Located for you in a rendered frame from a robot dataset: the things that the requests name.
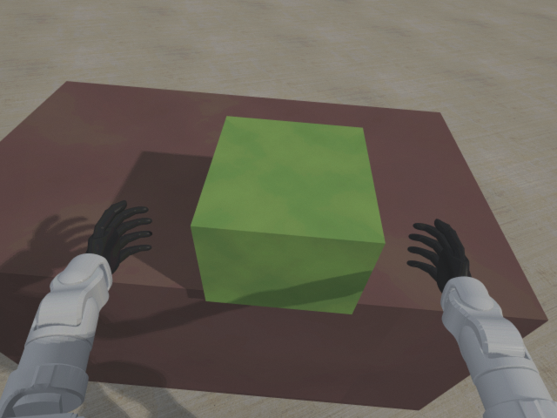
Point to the left robot hand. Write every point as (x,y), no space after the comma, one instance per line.
(107,239)

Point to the right robot forearm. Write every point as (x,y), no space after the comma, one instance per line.
(501,368)

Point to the right robot hand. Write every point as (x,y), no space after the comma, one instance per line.
(450,260)

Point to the left robot forearm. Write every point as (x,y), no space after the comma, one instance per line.
(50,377)

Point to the pedestal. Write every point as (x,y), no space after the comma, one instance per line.
(89,146)

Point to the carton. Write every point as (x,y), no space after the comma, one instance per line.
(288,216)

